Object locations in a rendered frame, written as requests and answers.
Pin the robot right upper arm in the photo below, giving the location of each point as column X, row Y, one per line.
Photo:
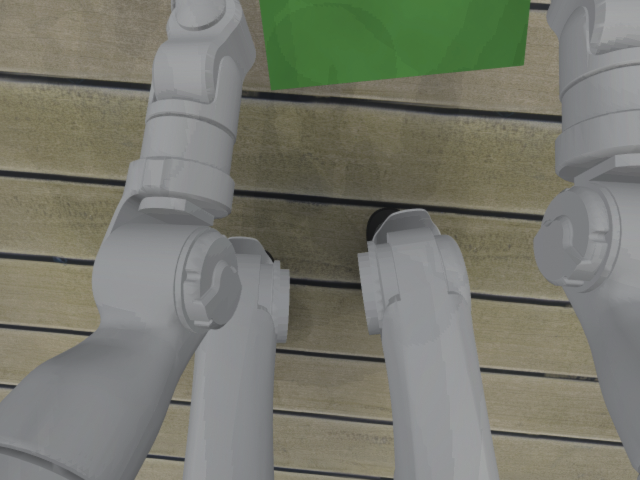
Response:
column 589, row 244

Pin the robot right forearm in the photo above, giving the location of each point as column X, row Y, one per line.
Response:
column 599, row 88

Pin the robot left upper arm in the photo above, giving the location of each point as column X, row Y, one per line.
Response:
column 94, row 411

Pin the robot left forearm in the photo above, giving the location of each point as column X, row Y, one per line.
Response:
column 183, row 174

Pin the right robot thigh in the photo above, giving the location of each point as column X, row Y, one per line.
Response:
column 440, row 422

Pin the robot left shin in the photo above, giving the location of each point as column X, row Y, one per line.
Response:
column 248, row 245

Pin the carton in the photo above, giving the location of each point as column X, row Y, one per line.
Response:
column 323, row 42

